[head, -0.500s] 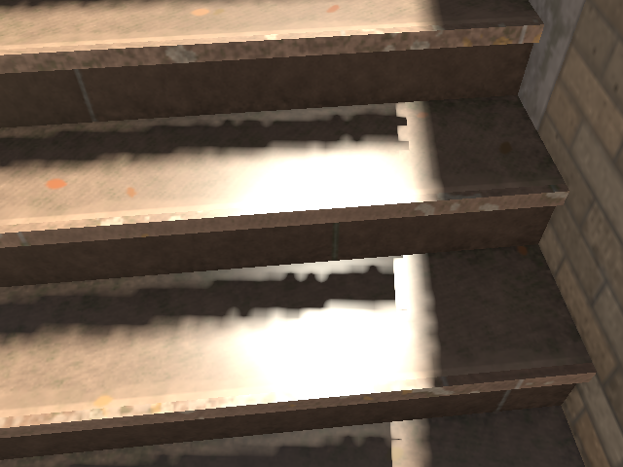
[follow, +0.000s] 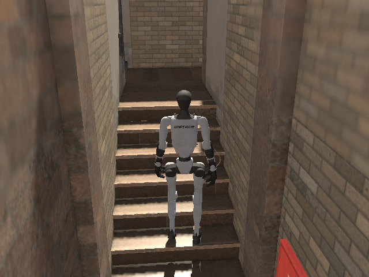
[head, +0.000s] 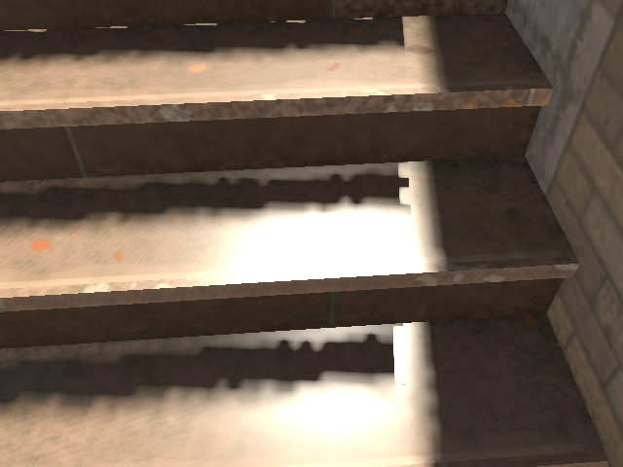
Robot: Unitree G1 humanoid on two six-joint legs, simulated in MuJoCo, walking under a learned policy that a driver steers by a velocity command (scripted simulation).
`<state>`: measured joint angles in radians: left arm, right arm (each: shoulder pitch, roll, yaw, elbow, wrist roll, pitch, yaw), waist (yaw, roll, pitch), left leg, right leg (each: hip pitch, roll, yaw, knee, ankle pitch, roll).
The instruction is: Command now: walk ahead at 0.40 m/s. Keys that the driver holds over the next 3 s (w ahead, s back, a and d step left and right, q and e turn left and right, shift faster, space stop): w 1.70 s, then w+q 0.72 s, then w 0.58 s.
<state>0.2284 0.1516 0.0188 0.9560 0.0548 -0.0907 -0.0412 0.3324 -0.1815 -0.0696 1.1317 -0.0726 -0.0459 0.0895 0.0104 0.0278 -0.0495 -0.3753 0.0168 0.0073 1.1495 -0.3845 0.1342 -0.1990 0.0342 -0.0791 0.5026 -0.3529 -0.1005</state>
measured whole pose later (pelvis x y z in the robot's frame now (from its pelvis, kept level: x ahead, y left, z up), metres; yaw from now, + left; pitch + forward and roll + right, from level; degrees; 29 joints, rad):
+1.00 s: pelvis +0.47 +0.01 +0.32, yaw +0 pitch +7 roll -3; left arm 0.40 0.15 -0.01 1.18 0.06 -0.05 -0.05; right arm 0.21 -0.19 -0.03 1.04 -0.04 -0.02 0.08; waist 0.00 0.05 -0.14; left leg -1.07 0.02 -0.17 1.97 0.00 0.26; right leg -0.46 0.05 -0.13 0.68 -0.34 -0.07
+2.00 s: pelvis +0.96 +0.03 +0.61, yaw +6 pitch +7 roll -3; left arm 0.16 0.16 0.02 0.98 0.03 -0.06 -0.03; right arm 0.31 -0.20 -0.05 1.15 -0.04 -0.07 0.11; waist 0.03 0.05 -0.14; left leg -0.75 0.00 -0.16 1.76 0.04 0.22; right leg -0.63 -0.03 -0.17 0.97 -0.45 -0.06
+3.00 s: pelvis +1.45 +0.17 +0.82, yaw +26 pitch +3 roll +1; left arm 0.04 0.23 0.06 0.66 0.03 -0.06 -0.04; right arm 0.38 -0.21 -0.04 1.02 -0.03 -0.15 0.07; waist -0.06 0.00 -0.04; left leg 0.03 -0.02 -0.06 0.45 -0.51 0.02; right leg -0.53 -0.03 -0.01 0.54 -0.05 -0.02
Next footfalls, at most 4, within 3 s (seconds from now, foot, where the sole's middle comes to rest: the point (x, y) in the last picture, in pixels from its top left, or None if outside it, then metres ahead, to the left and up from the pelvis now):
0.24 left None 0.25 0.12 -0.60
0.74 right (384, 404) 0.52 -0.08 -0.43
1.24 left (250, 223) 0.77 0.15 -0.27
1.82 right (373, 58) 1.04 -0.07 -0.10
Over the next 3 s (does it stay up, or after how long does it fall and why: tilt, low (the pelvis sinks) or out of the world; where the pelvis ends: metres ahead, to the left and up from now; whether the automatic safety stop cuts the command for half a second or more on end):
stays up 1.45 0.17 0.82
